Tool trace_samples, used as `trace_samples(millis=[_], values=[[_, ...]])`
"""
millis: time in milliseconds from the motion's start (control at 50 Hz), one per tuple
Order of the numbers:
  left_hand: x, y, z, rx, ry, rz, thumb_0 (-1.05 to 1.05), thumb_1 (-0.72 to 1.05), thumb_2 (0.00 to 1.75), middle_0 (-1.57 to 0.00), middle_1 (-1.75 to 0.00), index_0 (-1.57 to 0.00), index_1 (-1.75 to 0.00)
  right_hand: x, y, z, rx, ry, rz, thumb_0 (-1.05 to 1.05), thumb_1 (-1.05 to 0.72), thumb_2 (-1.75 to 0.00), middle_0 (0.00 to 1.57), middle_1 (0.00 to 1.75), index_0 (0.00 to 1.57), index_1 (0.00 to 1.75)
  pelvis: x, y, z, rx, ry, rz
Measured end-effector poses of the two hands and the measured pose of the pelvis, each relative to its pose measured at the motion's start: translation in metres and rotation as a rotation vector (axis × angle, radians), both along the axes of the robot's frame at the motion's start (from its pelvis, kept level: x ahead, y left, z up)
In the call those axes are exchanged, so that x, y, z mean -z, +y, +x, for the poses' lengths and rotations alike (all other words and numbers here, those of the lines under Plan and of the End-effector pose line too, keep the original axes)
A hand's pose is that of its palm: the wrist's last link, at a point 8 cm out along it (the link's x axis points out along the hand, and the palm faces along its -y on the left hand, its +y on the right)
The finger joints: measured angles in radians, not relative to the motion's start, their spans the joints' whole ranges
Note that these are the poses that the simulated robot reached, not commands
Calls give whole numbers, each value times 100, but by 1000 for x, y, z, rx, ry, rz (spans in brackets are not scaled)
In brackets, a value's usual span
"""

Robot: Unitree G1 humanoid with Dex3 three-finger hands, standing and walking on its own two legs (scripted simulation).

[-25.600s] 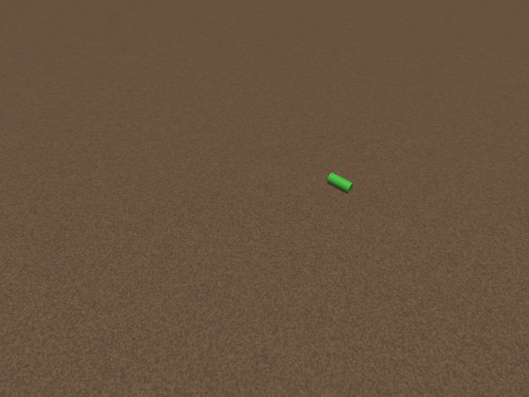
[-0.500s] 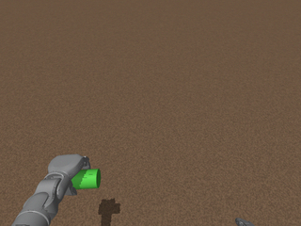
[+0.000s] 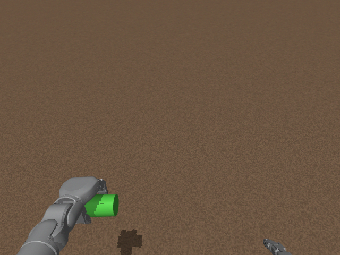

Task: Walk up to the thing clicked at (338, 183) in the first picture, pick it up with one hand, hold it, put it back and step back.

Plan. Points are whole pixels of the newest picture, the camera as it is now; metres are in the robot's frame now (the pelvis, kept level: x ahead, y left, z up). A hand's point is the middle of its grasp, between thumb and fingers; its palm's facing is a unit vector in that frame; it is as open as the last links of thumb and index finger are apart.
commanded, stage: hold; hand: left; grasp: from above
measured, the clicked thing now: (92, 205) +0.30 +0.21 -0.08
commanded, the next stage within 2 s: crouch in 0.96 s
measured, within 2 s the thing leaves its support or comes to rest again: neither
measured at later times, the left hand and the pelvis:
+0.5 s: hand (83, 205) +0.28 +0.22 -0.04, palm faces -0.47 -0.02 -0.88, open 8.7 cm; pelvis -0.01 +0.00 +0.00, yaw +0 degrees
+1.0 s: hand (83, 200) +0.29 +0.22 -0.04, palm faces -0.45 -0.04 -0.89, open 8.7 cm; pelvis +0.01 +0.00 +0.01, yaw +0 degrees
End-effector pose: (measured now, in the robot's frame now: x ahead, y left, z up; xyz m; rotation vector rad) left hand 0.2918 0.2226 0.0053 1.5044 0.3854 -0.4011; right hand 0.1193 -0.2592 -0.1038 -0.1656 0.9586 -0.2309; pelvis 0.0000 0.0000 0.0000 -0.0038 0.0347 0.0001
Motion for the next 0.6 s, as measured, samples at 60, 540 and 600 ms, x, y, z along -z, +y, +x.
trace_samples(millis=[60, 540, 600], values=[[-2, -1, -3, 3, -5, -2, -1, 16, 46, -77, -51, -79, -49, -1, -1, 0, -2, -7, -1, 1, -90, -90, 21, 30, 20, 29, -1, -1, -2, -1, -7, 0], [-17, -3, -5, 2, -16, -6, -1, 15, 46, -77, -52, -79, -50, -8, 4, 10, -15, -45, 8, 1, -91, -90, 21, 30, 20, 29, -5, -2, -6, 1, -36, 4], [-15, -4, -5, -1, -6, -13, -1, 16, 46, -77, -52, -78, -50, -9, 4, 11, -15, -44, 9, 1, -91, -90, 21, 30, 20, 29, -5, -2, -6, 1, -36, 4]])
